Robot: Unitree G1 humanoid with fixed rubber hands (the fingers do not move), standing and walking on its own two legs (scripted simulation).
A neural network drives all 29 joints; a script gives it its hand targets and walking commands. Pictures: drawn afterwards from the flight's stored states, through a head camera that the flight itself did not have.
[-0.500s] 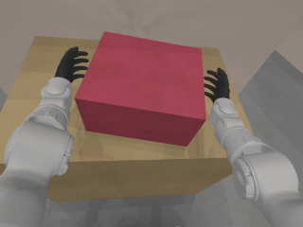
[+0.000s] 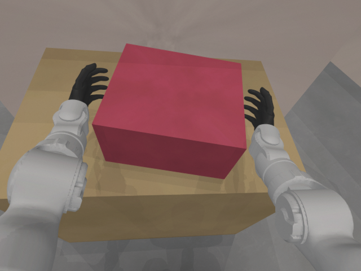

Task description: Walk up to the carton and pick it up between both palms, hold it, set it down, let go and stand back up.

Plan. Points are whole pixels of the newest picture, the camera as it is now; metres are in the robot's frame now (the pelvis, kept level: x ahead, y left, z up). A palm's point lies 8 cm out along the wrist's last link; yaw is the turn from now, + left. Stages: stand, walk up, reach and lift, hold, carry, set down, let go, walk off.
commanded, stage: reach and lift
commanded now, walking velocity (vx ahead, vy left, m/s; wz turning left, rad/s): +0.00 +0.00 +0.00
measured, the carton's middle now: (175, 111) +0.53 -0.02 +0.00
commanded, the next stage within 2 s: none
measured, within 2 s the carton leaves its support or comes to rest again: leaves its support in 0.42 s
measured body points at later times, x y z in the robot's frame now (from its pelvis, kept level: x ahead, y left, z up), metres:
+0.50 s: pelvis +0.01 +0.00 +0.03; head +0.09 +0.01 +0.47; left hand +0.48 +0.17 +0.09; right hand +0.40 -0.23 +0.06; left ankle +0.01 +0.11 -0.71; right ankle +0.02 -0.15 -0.71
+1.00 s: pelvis +0.03 +0.00 +0.04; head +0.06 +0.01 +0.49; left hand +0.47 +0.18 +0.12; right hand +0.41 -0.23 +0.10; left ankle +0.01 +0.11 -0.71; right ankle +0.02 -0.15 -0.71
